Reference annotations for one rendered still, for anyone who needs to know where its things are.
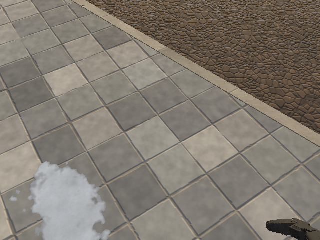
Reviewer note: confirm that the robot right hand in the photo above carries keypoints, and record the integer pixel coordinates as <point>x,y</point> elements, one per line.
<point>295,228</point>

